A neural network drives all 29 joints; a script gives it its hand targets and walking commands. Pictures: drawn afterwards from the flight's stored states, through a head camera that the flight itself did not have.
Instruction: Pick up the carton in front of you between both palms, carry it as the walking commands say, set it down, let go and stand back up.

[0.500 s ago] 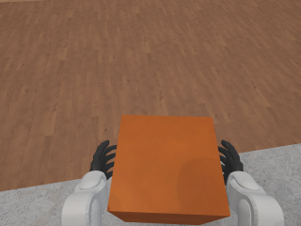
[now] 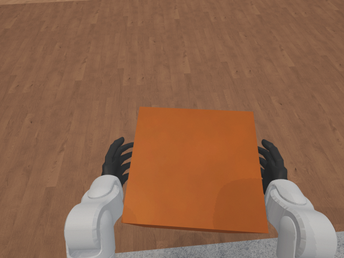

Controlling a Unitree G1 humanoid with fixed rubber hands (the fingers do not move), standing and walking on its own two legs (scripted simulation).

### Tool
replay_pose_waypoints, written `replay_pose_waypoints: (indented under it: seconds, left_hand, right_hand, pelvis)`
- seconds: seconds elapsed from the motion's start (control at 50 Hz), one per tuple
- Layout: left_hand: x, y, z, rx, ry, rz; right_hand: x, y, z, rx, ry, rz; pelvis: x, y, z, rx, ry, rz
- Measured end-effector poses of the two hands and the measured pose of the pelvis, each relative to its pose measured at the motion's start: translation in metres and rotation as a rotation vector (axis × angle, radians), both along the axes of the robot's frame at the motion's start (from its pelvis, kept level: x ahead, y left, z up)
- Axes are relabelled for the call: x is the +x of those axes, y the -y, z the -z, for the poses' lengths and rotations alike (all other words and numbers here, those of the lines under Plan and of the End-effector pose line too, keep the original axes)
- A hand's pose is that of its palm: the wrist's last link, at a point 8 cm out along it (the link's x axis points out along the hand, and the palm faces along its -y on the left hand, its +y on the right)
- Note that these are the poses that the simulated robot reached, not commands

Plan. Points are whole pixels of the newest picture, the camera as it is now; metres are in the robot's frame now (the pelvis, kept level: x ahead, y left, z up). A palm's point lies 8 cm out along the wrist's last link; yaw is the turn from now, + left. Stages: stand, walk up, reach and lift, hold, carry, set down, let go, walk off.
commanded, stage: carry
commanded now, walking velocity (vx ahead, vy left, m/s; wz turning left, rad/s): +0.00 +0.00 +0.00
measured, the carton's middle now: (190, 178) +0.28 +0.00 +0.08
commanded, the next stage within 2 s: none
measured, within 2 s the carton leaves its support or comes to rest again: neither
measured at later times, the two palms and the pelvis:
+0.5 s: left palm (139, 81) +0.57 +0.15 +0.13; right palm (241, 81) +0.58 -0.15 +0.13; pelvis +0.22 +0.00 +0.00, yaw +1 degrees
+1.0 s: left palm (143, 69) +0.70 +0.16 +0.09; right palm (229, 69) +0.69 -0.14 +0.10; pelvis +0.37 +0.02 +0.01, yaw +0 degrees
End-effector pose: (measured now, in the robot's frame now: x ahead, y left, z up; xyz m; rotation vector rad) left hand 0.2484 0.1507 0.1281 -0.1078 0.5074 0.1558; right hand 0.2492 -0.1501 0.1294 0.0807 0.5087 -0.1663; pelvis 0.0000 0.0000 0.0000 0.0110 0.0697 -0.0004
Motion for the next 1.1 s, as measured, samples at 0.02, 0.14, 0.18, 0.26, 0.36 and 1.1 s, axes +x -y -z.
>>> replay_pose_waypoints:
  seconds: [0.02,0.14,0.18,0.26,0.36,1.1]
  left_hand:
    - [0.022,-0.003,0.002,-0.004,0.02,0.009]
    - [0.13,-0.003,0.008,-0.033,-0.03,0.073]
    - [0.157,-0.001,0.006,-0.068,-0.05,0.059]
    - [0.209,0.003,0.0,-0.076,-0.045,0.04]
    - [0.264,0.005,-0.006,-0.028,-0.019,0.005]
    - [0.475,0.0,0.033,-0.057,-0.132,0.037]
  right_hand:
    - [0.019,-0.003,0.0,0.005,0.02,0.009]
    - [0.11,-0.004,-0.002,-0.027,-0.031,0.066]
    - [0.134,-0.002,-0.003,-0.006,-0.05,0.087]
    - [0.188,0.002,-0.007,0.017,-0.045,0.086]
    - [0.257,0.005,-0.006,0.025,-0.022,0.029]
    - [0.453,-0.001,0.032,0.04,-0.137,0.098]
  pelvis:
    - [0.016,-0.004,0.007,-0.012,0.009,0.012]
    - [0.072,-0.013,0.003,-0.003,-0.015,0.018]
    - [0.089,-0.015,-0.003,-0.006,-0.025,0.017]
    - [0.122,-0.013,-0.009,-0.014,-0.033,0.005]
    - [0.165,-0.002,-0.001,0.0,-0.022,-0.01]
    - [0.388,-0.021,-0.012,-0.021,-0.031,0.005]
